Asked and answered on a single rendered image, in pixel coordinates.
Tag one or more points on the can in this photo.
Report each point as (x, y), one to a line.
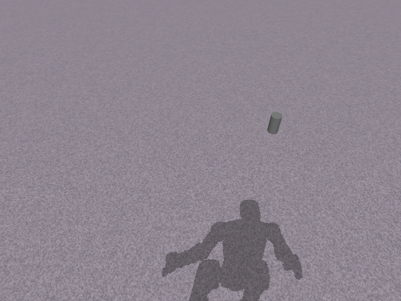
(274, 122)

